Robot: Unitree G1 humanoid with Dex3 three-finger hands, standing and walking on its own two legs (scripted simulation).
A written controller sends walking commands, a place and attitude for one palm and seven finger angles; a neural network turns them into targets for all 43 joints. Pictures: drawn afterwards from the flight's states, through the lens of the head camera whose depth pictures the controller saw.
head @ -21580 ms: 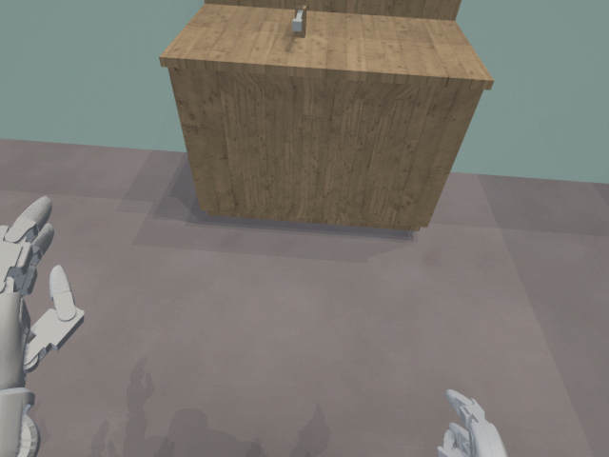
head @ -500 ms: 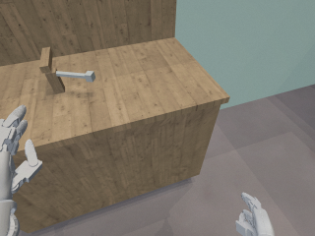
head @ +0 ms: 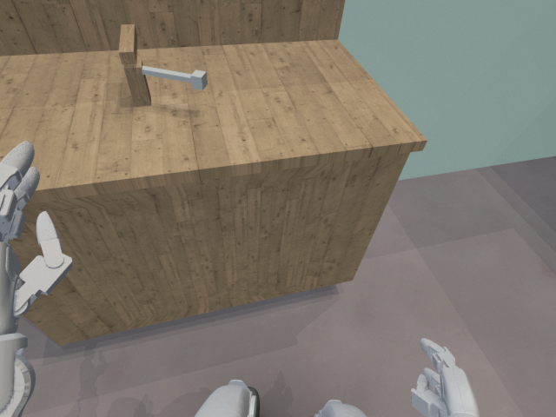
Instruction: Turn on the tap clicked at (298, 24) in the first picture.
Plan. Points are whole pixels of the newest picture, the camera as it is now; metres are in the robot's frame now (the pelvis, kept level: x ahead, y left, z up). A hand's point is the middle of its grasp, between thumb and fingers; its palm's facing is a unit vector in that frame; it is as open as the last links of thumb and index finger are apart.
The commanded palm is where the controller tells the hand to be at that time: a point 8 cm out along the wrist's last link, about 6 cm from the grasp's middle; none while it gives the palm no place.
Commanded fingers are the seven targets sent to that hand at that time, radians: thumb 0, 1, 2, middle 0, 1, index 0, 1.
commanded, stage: step back with the hand held close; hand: left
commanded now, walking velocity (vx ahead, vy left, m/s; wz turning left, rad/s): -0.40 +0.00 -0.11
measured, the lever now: (199, 80) +0.72 +0.22 +0.11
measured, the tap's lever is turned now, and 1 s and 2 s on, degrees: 62 62 62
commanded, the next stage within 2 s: stop stepping back and stand still in 0.14 s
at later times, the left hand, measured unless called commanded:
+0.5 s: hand out of the picture +0.04 +0.29 +0.20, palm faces +0.42 -0.87 -0.25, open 7.4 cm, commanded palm -0.02 +0.32 +0.21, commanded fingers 0.00 0.90 0.90 -0.20 -0.30 -0.20 -0.30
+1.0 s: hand out of the picture -0.07 +0.30 +0.21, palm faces +0.33 -0.88 -0.35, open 7.4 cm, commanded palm -0.13 +0.34 +0.21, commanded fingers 0.00 0.90 0.90 -0.20 -0.30 -0.20 -0.30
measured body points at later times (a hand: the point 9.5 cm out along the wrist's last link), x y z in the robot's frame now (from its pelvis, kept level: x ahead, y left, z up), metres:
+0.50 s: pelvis -0.19 +0.04 +0.03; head -0.19 +0.08 +0.48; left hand +0.01 +0.34 +0.21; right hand +0.01 -0.16 -0.02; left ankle -0.05 +0.13 -0.71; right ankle -0.17 -0.08 -0.65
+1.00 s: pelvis -0.31 +0.07 +0.02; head -0.33 +0.09 +0.47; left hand -0.09 +0.34 +0.22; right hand -0.21 -0.18 -0.07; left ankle -0.23 +0.21 -0.71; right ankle -0.30 -0.02 -0.66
